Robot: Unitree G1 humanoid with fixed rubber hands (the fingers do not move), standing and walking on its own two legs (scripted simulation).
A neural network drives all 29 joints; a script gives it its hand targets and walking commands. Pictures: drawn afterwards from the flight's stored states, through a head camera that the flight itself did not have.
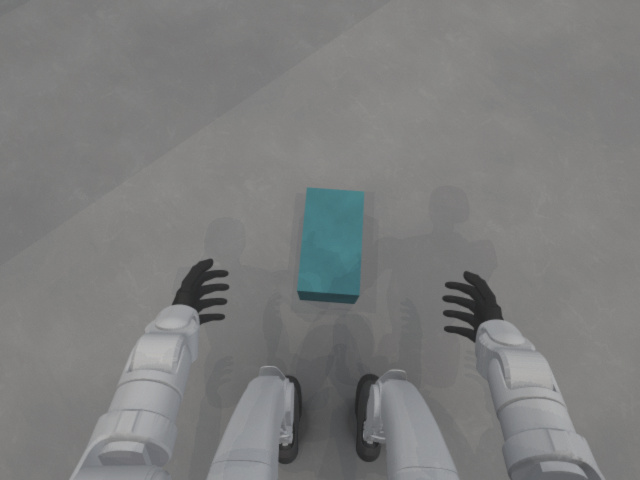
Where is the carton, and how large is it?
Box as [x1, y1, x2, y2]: [297, 187, 363, 303]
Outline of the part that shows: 307,187 297,286 300,299 354,303 359,295 363,191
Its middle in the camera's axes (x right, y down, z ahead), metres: +0.03 +0.03 +1.07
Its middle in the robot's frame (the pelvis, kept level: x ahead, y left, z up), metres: +0.55 +0.00 -0.62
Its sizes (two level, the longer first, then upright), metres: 0.281 0.155 0.149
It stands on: the floor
